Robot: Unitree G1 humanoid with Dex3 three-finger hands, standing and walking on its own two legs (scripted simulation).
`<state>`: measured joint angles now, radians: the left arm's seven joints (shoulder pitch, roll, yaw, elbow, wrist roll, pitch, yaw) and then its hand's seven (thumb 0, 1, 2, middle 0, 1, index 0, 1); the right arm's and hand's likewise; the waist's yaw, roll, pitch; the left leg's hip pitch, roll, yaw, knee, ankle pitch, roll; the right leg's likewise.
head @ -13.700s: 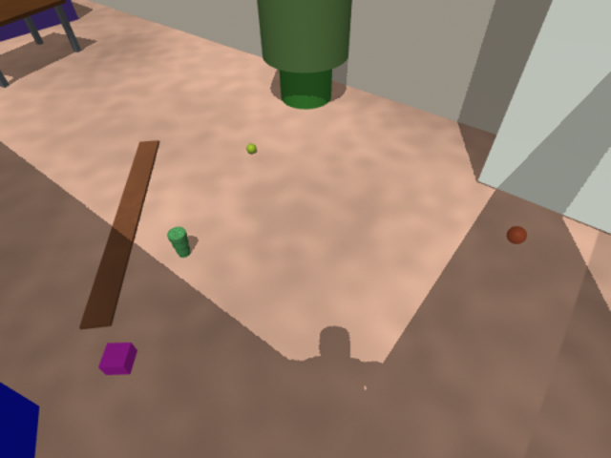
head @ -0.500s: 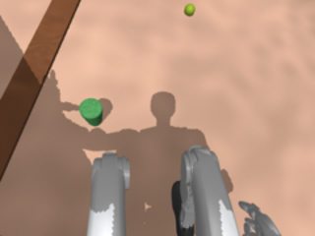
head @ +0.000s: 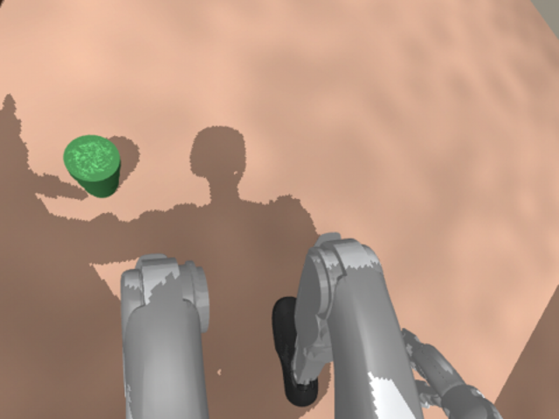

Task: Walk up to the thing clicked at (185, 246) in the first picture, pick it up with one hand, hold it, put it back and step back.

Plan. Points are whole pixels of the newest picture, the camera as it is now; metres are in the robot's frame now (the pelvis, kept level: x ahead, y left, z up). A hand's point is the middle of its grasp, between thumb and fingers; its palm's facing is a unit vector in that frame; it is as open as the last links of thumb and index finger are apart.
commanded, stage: approach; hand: left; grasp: from the side
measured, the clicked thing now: (97, 172) +0.49 +0.23 -0.25
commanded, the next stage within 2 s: close in in 0.02 s
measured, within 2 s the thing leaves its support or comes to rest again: neither
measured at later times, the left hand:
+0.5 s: hand (51, 180) +0.45 +0.27 -0.18, palm faces +0.23 -0.97 +0.03, open 17.7 cm
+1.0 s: hand (84, 175) +0.47 +0.24 -0.20, palm faces +0.26 -0.96 -0.02, open 17.2 cm
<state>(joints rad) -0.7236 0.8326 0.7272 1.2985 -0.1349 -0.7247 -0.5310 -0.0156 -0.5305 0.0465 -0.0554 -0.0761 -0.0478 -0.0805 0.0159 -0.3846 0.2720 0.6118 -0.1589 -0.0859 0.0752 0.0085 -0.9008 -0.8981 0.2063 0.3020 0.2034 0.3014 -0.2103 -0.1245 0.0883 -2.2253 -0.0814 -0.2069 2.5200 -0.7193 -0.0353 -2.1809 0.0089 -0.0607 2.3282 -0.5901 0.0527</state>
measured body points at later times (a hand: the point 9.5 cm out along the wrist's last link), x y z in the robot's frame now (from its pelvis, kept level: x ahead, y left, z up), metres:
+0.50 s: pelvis -0.01 +0.02 -0.02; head +0.23 +0.18 +0.32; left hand +0.43 +0.32 -0.18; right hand +0.12 -0.25 -0.05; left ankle +0.08 +0.12 -0.28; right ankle +0.14 -0.14 -0.28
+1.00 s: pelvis -0.01 +0.02 -0.02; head +0.24 +0.18 +0.30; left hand +0.45 +0.29 -0.19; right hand +0.09 -0.24 -0.05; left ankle +0.08 +0.12 -0.28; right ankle +0.14 -0.14 -0.28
